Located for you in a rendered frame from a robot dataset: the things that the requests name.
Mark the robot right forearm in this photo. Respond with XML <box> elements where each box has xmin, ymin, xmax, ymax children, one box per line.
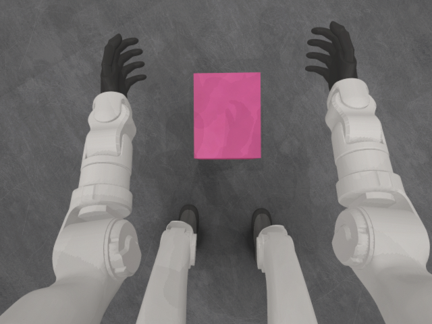
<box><xmin>325</xmin><ymin>78</ymin><xmax>430</xmax><ymax>260</ymax></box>

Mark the robot left shin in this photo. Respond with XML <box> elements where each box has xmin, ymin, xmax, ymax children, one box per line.
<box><xmin>160</xmin><ymin>221</ymin><xmax>194</xmax><ymax>243</ymax></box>

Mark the carton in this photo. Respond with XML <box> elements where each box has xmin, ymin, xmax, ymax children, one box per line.
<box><xmin>194</xmin><ymin>72</ymin><xmax>261</xmax><ymax>159</ymax></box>

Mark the left robot hand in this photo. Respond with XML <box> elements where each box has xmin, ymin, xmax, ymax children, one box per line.
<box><xmin>101</xmin><ymin>34</ymin><xmax>146</xmax><ymax>98</ymax></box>

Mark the robot left thigh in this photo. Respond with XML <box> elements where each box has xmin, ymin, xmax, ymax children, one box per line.
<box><xmin>136</xmin><ymin>227</ymin><xmax>197</xmax><ymax>324</ymax></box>

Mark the right robot hand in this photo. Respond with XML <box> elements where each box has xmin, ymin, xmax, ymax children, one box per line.
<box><xmin>305</xmin><ymin>21</ymin><xmax>358</xmax><ymax>91</ymax></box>

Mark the robot left forearm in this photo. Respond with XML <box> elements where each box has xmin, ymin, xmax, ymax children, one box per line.
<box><xmin>53</xmin><ymin>92</ymin><xmax>136</xmax><ymax>276</ymax></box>

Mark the robot left upper arm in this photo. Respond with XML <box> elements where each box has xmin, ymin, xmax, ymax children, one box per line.
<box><xmin>0</xmin><ymin>217</ymin><xmax>141</xmax><ymax>324</ymax></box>

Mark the robot right upper arm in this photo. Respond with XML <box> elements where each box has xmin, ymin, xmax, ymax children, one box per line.
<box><xmin>332</xmin><ymin>205</ymin><xmax>432</xmax><ymax>324</ymax></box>

